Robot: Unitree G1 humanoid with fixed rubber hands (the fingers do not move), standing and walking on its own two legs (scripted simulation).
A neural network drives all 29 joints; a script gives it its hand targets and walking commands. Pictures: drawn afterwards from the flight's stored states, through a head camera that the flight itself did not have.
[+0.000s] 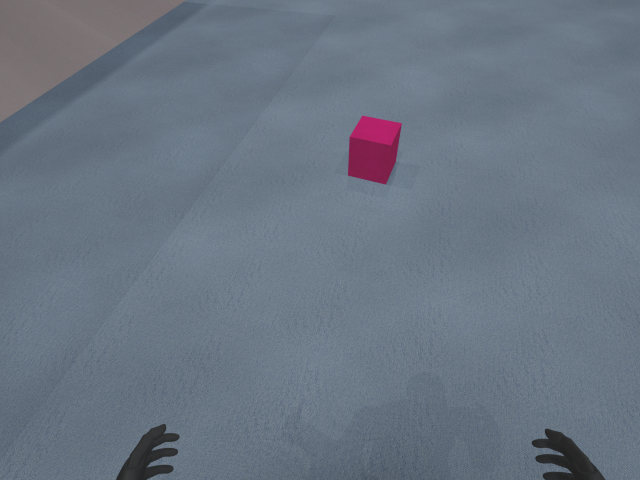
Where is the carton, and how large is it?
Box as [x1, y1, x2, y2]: [348, 116, 401, 183]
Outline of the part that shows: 362,116 350,135 348,175 385,183 395,161 401,123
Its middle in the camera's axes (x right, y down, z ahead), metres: +0.27 -0.42 +1.85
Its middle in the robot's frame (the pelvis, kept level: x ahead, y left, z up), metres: +1.59 -0.21 -0.64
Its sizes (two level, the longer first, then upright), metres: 0.190 0.185 0.221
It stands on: the floor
